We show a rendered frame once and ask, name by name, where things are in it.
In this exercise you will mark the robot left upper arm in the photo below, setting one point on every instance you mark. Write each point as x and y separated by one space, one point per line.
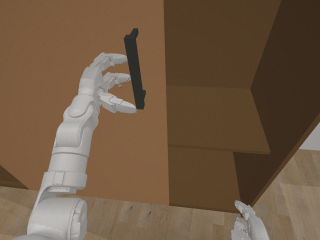
58 218

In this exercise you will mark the robot left hand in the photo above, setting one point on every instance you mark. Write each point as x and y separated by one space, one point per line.
92 83

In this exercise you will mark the handle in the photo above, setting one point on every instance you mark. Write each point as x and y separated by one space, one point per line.
134 68

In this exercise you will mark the wardrobe door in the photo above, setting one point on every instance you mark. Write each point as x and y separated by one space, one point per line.
6 176
45 46

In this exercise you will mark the robot right hand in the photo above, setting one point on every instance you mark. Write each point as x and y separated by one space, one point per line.
253 229

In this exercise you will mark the left robot forearm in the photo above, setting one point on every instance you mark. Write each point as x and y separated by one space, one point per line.
67 169

